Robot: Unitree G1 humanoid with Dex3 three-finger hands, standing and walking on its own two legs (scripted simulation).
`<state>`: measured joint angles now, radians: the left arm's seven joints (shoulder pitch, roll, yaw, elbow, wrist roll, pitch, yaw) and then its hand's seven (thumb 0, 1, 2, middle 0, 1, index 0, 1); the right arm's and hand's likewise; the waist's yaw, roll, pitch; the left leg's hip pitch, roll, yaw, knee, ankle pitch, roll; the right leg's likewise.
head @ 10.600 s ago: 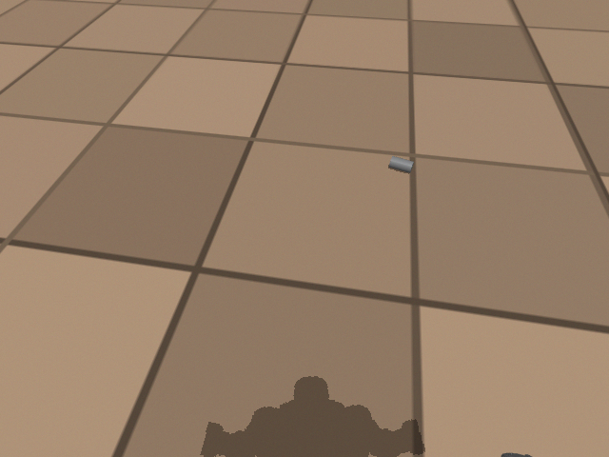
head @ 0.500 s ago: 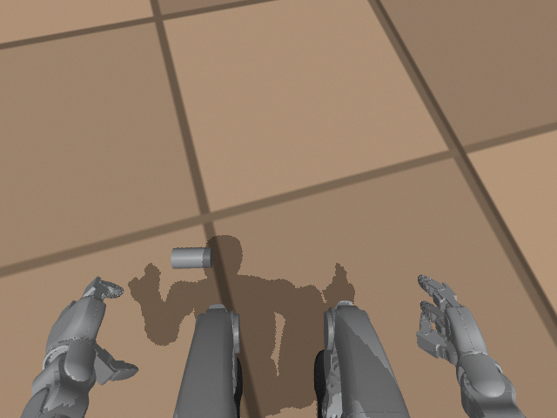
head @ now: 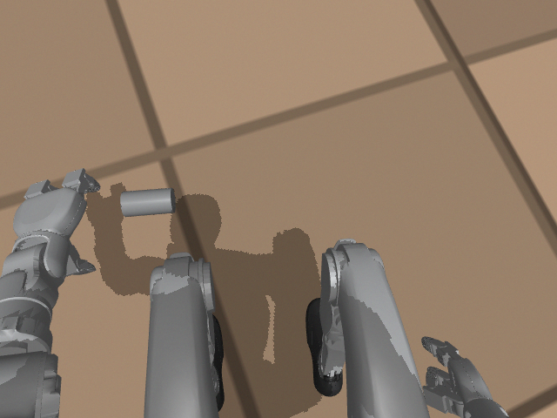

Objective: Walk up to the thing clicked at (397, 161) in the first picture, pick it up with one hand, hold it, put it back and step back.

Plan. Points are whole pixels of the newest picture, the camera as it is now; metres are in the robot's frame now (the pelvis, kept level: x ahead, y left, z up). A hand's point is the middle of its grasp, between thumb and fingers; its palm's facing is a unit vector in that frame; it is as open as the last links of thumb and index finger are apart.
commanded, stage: rise first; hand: left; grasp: from above
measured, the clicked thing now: (149, 202) +0.48 +0.26 -0.38
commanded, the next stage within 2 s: approach in 1.22 s
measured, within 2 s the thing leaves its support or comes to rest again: neither
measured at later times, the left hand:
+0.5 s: hand (95, 216) +0.41 +0.31 -0.22, palm faces -0.46 -0.05 -0.89, open 14.0 cm
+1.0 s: hand (106, 209) +0.43 +0.30 -0.25, palm faces -0.46 -0.05 -0.89, open 13.8 cm
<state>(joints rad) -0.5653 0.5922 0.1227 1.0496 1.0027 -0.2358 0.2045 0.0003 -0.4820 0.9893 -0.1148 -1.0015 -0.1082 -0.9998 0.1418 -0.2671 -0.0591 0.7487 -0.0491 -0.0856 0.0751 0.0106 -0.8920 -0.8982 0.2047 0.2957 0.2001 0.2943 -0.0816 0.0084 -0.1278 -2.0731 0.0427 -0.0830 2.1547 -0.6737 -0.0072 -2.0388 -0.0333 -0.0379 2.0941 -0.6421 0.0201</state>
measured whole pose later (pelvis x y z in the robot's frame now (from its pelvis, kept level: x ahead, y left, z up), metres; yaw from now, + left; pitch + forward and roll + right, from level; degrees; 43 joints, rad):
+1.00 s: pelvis +0.01 +0.00 -0.08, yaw -2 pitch +34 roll -7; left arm -0.82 0.71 0.14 1.36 1.29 -0.29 0.42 0.00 -0.46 0.95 -0.14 -0.95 -0.14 -0.94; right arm 0.12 -0.27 -0.01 0.78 -0.16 -0.06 0.14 0.00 -0.91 -0.90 0.20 0.30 0.20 0.29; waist -0.18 -0.02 -0.06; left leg -2.30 0.03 -0.11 2.40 -0.71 0.00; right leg -2.24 -0.03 -0.04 2.32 -0.67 0.04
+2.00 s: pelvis +0.00 +0.00 -0.09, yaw -3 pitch +32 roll -7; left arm -0.89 0.73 0.13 1.46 1.23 -0.23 0.36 0.00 -0.54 1.00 -0.08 -1.03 -0.08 -1.02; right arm 0.17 -0.29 0.06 0.75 -0.17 -0.07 0.17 0.00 -0.91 -0.90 0.20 0.30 0.20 0.29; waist -0.25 0.00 0.00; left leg -2.32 0.03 -0.14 2.44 -0.70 -0.01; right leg -2.27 -0.02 -0.06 2.34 -0.65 0.03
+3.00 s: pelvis +0.01 +0.01 -0.11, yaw -7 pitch +30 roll -10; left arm -0.99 0.86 0.17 1.71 1.36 -0.25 0.64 0.00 -0.52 1.01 -0.08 -0.96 -0.06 -0.97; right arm 0.11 -0.31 0.17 0.75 -0.29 -0.18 0.24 0.00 -0.90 -0.90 0.20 0.30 0.20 0.29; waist -0.35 -0.08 0.07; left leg -2.37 0.03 -0.20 2.56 -0.73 -0.01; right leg -2.29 0.00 -0.10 2.42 -0.65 0.05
